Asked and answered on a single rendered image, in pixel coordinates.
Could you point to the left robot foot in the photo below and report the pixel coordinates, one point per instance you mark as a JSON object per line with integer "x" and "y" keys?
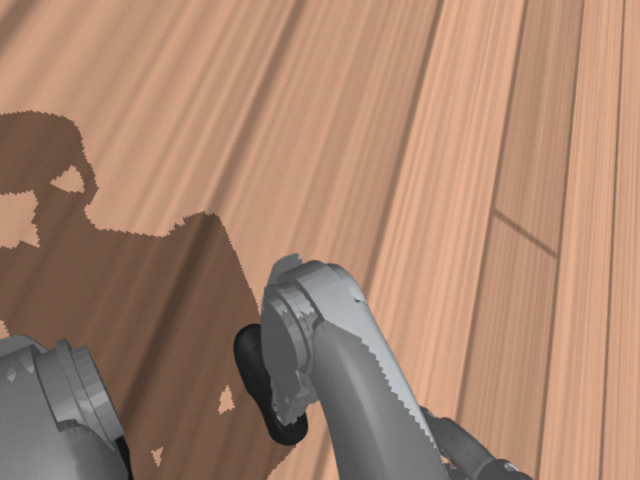
{"x": 124, "y": 451}

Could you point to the right robot hand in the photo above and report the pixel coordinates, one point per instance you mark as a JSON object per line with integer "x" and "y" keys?
{"x": 464, "y": 452}

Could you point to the right robot arm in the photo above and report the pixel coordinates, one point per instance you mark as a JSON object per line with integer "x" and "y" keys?
{"x": 501, "y": 469}

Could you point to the right robot foot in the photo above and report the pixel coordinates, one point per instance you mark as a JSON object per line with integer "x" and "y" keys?
{"x": 257, "y": 381}

